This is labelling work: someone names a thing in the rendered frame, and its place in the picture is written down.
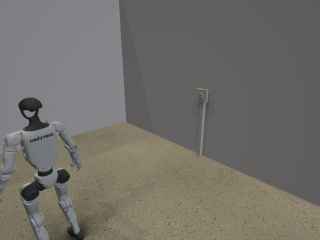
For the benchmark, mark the left robot forearm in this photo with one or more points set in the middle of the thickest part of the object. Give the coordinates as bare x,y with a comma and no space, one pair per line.
3,179

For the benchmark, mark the right robot forearm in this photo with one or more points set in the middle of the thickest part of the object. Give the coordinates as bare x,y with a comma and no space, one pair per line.
74,153

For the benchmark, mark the robot left upper arm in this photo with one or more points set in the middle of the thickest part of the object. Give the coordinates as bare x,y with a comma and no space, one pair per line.
10,142

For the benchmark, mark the robot right thigh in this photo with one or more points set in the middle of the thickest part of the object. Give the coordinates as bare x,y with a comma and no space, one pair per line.
61,188

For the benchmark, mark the robot right upper arm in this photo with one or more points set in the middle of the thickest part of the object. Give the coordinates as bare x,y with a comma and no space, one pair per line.
64,134

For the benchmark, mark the robot torso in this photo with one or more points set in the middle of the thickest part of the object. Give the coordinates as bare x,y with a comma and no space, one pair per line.
40,150

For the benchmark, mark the panel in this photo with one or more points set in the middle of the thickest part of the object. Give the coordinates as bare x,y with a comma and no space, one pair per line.
202,109

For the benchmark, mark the robot right hand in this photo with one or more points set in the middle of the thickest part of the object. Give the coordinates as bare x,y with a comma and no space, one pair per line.
74,163

